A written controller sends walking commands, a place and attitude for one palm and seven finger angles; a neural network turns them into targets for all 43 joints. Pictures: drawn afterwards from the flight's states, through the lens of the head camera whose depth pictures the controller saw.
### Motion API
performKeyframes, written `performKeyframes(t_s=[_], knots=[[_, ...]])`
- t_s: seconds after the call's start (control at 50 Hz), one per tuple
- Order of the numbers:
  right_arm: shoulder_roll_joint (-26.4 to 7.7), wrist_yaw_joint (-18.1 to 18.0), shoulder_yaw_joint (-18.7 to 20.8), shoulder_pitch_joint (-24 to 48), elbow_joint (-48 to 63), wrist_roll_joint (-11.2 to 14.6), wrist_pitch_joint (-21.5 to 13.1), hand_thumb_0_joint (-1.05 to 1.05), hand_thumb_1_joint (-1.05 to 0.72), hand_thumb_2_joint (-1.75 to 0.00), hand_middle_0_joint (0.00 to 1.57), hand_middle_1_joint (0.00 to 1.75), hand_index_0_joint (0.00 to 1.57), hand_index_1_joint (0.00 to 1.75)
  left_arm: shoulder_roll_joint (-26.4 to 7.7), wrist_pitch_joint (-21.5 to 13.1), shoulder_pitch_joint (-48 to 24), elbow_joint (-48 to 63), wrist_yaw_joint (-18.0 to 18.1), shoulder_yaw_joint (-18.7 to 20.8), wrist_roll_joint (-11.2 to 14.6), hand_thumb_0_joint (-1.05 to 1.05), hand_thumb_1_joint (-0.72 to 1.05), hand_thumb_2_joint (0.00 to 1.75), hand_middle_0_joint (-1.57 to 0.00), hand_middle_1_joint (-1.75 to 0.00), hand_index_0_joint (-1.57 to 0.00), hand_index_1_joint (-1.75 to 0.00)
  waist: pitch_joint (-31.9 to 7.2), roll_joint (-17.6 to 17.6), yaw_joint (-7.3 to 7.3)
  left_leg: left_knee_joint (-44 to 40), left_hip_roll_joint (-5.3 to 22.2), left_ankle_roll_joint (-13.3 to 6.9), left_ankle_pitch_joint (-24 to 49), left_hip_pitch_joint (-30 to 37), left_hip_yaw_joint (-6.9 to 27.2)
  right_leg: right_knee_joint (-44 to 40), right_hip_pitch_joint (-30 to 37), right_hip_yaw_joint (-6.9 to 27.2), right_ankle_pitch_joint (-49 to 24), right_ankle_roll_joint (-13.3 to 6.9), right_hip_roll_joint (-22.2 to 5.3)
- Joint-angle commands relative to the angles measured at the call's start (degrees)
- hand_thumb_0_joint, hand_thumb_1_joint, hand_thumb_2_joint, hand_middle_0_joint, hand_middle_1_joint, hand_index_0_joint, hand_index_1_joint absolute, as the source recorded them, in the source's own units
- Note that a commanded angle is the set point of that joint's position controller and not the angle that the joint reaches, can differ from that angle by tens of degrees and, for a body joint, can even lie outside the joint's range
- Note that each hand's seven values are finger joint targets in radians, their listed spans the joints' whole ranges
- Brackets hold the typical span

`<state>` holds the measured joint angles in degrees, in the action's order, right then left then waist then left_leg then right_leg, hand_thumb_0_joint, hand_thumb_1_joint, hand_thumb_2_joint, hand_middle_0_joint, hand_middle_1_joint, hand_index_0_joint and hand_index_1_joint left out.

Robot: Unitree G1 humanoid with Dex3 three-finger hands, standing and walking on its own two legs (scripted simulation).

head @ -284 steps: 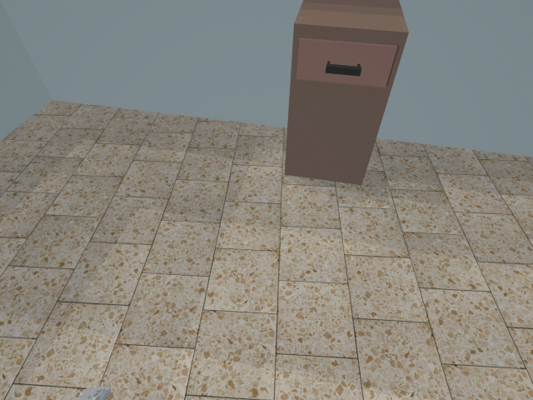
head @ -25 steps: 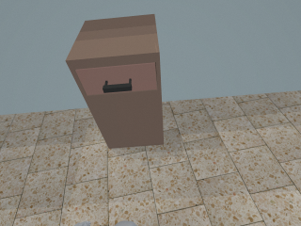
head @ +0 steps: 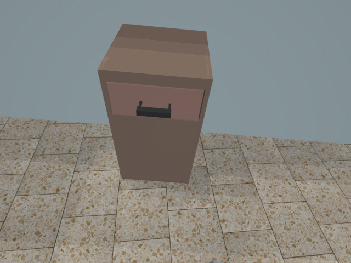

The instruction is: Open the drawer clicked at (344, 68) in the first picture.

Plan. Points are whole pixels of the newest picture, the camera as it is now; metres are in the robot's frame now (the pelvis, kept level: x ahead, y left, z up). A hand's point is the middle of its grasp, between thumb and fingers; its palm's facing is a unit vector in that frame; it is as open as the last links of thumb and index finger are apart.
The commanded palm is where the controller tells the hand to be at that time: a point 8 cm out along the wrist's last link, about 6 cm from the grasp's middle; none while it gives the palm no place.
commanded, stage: take the last steps up to it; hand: left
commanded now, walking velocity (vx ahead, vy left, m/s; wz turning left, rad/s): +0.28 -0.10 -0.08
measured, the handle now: (154, 108) +0.71 +0.13 -0.11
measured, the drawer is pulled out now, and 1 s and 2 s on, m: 0.00 0.00 0.00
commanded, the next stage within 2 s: come to a stop and stand still in 0.30 s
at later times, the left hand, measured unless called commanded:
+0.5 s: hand (142, 231) +0.24 +0.10 -0.17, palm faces -0.02 -0.97 -0.23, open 7.2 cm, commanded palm none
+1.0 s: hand (138, 247) +0.20 +0.11 -0.18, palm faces -0.04 -0.96 -0.28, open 7.4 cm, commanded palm none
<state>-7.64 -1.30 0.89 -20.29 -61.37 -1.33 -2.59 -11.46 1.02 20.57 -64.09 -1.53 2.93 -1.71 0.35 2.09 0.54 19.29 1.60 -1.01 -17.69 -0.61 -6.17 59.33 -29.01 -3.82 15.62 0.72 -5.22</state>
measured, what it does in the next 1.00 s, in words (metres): walks ahead: right foot, then left foot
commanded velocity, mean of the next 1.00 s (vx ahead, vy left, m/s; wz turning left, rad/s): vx -0.02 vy -0.01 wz -0.01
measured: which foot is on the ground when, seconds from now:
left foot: down 0.00-0.28, up 0.30-0.64, down 0.66-0.98, up 1.00-1.00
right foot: up 0.00-0.24, down 0.26-0.70, up 0.72-0.96, down 0.98-1.00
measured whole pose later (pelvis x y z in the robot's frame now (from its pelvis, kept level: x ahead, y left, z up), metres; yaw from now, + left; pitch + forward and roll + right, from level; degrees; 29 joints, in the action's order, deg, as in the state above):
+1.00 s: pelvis +0.17 -0.09 -0.02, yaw -4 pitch +1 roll +2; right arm -10.1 -1.4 2.1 -8.9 -53.7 -1.3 2.1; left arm -11.5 1.8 15.4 -55.4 1.6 1.6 -1.8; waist 3.4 -0.6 1.2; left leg 34.5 2.7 0.6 -12.7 -23.4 -4.9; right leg 35.8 -14.6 -0.8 21.1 -0.2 -1.5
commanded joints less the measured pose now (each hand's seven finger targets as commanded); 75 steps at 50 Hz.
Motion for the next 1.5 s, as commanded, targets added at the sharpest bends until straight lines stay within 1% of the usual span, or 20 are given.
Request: performKeyframes(t_s=[0.0,0.14,0.2,0.22,0.24,0.26,0.34,0.42,0.6,0.68,0.76,0.88,0.9,0.96,1.0,1.06,1.14,1.2,1.24,1.48], knots=[[-8.30,-1.08,1.79,-7.12,-0.27,0.28,-1.57,0.00,-0.90,-0.90,0.20,0.30,0.20,0.30,-1.47,-1.46,-6.39,5.09,-0.03,0.45,0.37,0.00,0.90,0.90,-0.20,-0.30,-0.20,-0.30,8.66,-7.78,-1.61,-8.57,14.55,-6.94,26.25,1.11,7.29,0.98,-12.08,0.41,-3.19,0.75,-1.48],[-8.99,-1.16,2.50,-8.12,-2.23,-0.58,-1.18,0.00,-0.90,-0.90,0.20,0.30,0.20,0.30,-0.40,-2.05,-14.07,8.14,-0.23,0.24,1.00,0.00,0.90,0.90,-0.20,-0.30,-0.20,-0.30,10.17,-11.01,-2.85,-4.41,15.48,-6.44,33.70,-0.35,3.53,-19.30,-2.32,-3.12,-2.60,-2.03,0.59],[-10.36,-0.95,3.01,-5.80,-2.31,0.00,-0.92,0.00,-0.90,-0.90,0.20,0.30,0.20,0.30,-3.21,-3.07,0.12,3.94,0.30,1.32,0.77,0.00,0.90,0.90,-0.20,-0.30,-0.20,-0.30,1.81,-6.60,3.91,11.91,13.39,-3.92,42.31,-3.94,0.83,-26.63,18.65,-5.21,-7.24,-3.93,4.77],[-9.34,-0.47,2.94,-5.97,-2.09,0.55,-0.97,0.00,-0.90,-0.90,0.20,0.30,0.20,0.30,-6.05,-3.89,7.79,1.46,0.73,2.30,0.25,0.00,0.90,0.90,-0.20,-0.30,-0.20,-0.30,-3.20,-1.88,7.18,24.10,9.74,-2.09,33.62,-11.42,-0.97,-28.52,31.23,-0.82,-10.05,-5.38,1.56],[-5.08,-0.05,2.31,-9.77,-1.21,1.41,-1.14,0.00,-0.90,-0.90,0.20,0.30,0.20,0.30,-11.87,-4.49,12.56,0.53,1.50,3.77,-0.02,0.00,0.90,0.90,-0.20,-0.30,-0.20,-0.30,-11.01,13.04,7.49,43.90,0.82,0.31,-2.07,-23.89,-3.04,-33.75,42.41,22.08,-17.71,-11.53,-14.38],[-5.22,-0.33,2.03,-8.62,-0.02,1.70,-0.74,0.00,-0.90,-0.90,0.20,0.30,0.20,0.30,-14.26,-4.37,13.16,0.63,1.68,3.74,1.32,0.00,0.90,0.90,-0.20,-0.30,-0.20,-0.30,-13.93,12.03,6.46,56.36,-0.87,-0.54,-17.64,-26.62,4.17,-39.95,40.59,30.69,-21.41,-15.24,-20.00],[-3.34,0.27,2.29,-2.39,0.24,0.22,0.97,0.00,-0.90,-0.90,0.20,0.30,0.20,0.30,-5.61,-4.00,-6.05,5.41,2.80,1.07,0.97,0.00,0.90,0.90,-0.20,-0.30,-0.20,-0.30,1.81,-1.13,-0.29,54.77,6.50,-0.45,-5.26,-25.14,6.97,-45.99,11.77,14.84,-4.29,-11.75,-13.71],[-0.18,0.17,1.17,-7.04,-1.45,0.12,2.97,0.00,-0.90,-0.90,0.20,0.30,0.20,0.30,-2.33,-4.06,-9.69,5.64,3.08,-0.45,0.49,0.00,0.90,0.90,-0.20,-0.30,-0.20,-0.30,2.23,2.77,-4.31,38.78,4.95,1.70,-2.47,-17.41,4.51,-47.34,4.05,4.38,-16.32,-9.65,-8.96],[-4.59,-0.26,2.01,1.38,2.28,0.71,3.94,0.00,-0.90,-0.90,0.20,0.30,0.20,0.30,-6.28,-1.15,-6.12,5.68,3.99,1.13,0.72,0.00,0.90,0.90,-0.20,-0.30,-0.20,-0.30,-0.55,2.70,-0.90,12.53,2.18,2.81,6.89,-12.59,4.12,-35.51,14.56,7.30,-28.75,-9.85,-10.83],[-10.70,-0.75,2.70,4.69,4.93,0.08,3.85,0.00,-0.90,-0.90,0.20,0.30,0.20,0.30,-2.43,0.19,-4.31,7.42,4.20,0.36,1.23,0.00,0.90,0.90,-0.20,-0.30,-0.20,-0.30,0.81,-9.82,0.58,2.21,16.05,-6.13,38.19,-12.82,14.51,-21.55,12.77,-1.43,0.03,-1.66,2.19],[-10.60,-1.49,2.65,9.42,6.55,-0.15,3.69,0.00,-0.90,-0.90,0.20,0.30,0.20,0.30,-3.24,1.24,-4.31,7.15,3.98,0.97,1.03,0.00,0.90,0.90,-0.20,-0.30,-0.20,-0.30,-1.29,-12.81,0.52,-0.34,17.67,-11.50,38.41,-12.63,15.72,-1.16,8.05,4.69,16.82,-1.11,3.65],[-11.93,-0.91,3.61,8.75,6.20,-0.12,3.77,0.00,-0.90,-0.90,0.20,0.30,0.20,0.30,-1.13,0.44,-4.42,7.52,3.42,0.00,1.07,0.00,0.90,0.90,-0.20,-0.30,-0.20,-0.30,-7.51,-10.29,-1.14,2.41,15.02,-9.84,33.55,-2.77,13.39,-14.92,8.74,2.48,13.59,0.12,3.26],[-14.75,-1.36,3.64,7.36,11.26,0.21,3.53,0.00,-0.90,-0.90,0.20,0.30,0.20,0.30,-8.63,-0.28,-0.62,11.22,3.23,-1.49,-0.39,0.00,0.90,0.90,-0.20,-0.30,-0.20,-0.30,-6.07,-5.29,0.05,4.53,13.53,-6.77,25.66,-8.16,14.55,-22.79,14.46,2.46,13.19,0.91,4.39],[-6.42,-0.49,2.86,9.18,13.73,0.09,3.43,0.00,-0.90,-0.90,0.20,0.30,0.20,0.30,-8.72,-0.72,-2.06,13.23,4.01,0.46,-0.64,0.00,0.90,0.90,-0.20,-0.30,-0.20,-0.30,-4.24,11.90,0.38,23.40,-1.64,0.61,-5.05,-24.76,3.40,-37.22,19.46,17.60,-24.29,-5.06,-8.13],[-4.75,0.25,2.48,7.99,14.83,-0.22,4.06,0.00,-0.90,-0.90,0.20,0.30,0.20,0.30,-9.39,-1.06,-3.80,16.08,4.16,0.25,-0.92,0.00,0.90,0.90,-0.20,-0.30,-0.20,-0.30,-5.28,-0.21,-1.27,29.58,-1.97,0.49,-8.38,-24.72,4.11,-33.88,19.81,15.11,-30.76,-8.59,-9.36],[-5.99,-0.36,2.77,9.53,15.43,0.02,4.16,0.00,-0.90,-0.90,0.20,0.30,0.20,0.30,-7.69,-1.23,-3.61,16.62,4.98,0.52,-0.55,0.00,0.90,0.90,-0.20,-0.30,-0.20,-0.30,-1.38,12.15,-0.63,34.29,-0.99,-0.26,-8.30,-29.22,5.81,-31.54,20.98,14.13,-41.81,-10.58,-8.64],[-5.17,0.05,2.09,4.72,13.16,0.29,3.99,0.00,-0.90,-0.90,0.20,0.30,0.20,0.30,-7.96,-0.50,-4.40,17.94,4.86,0.04,-0.12,0.00,0.90,0.90,-0.20,-0.30,-0.20,-0.30,2.41,3.97,-2.36,16.77,-1.41,-0.21,2.92,-16.35,3.41,-30.46,12.61,10.16,-27.20,-8.60,-5.19],[-9.40,0.05,1.91,3.49,12.17,-0.19,2.80,0.00,-0.90,-0.90,0.20,0.30,0.20,0.30,-4.82,-0.06,-0.03,16.95,4.54,-0.90,0.78,0.00,0.90,0.90,-0.20,-0.30,-0.20,-0.30,1.16,-9.44,-0.04,7.63,7.68,-4.69,21.68,-11.77,14.29,-28.52,10.68,5.41,-3.00,-3.23,2.25],[-9.27,-0.08,1.50,5.95,11.58,-0.32,3.01,0.00,-0.90,-0.90,0.20,0.30,0.20,0.30,-4.06,0.02,0.63,15.19,4.44,-1.21,0.77,0.00,0.90,0.90,-0.20,-0.30,-0.20,-0.30,2.79,-13.20,0.90,2.83,7.76,-5.61,10.49,-18.03,16.27,-30.23,15.44,4.03,2.34,-2.38,3.23],[-7.21,0.35,0.73,0.50,7.05,-0.25,3.67,0.00,-0.90,-0.90,0.20,0.30,0.20,0.30,-3.84,-1.25,0.46,11.17,3.72,-1.62,0.73,0.00,0.90,0.90,-0.20,-0.30,-0.20,-0.30,4.63,0.32,-1.57,3.31,2.49,-1.75,-3.61,-15.99,11.06,-43.23,8.90,10.34,14.05,-3.52,-0.49]])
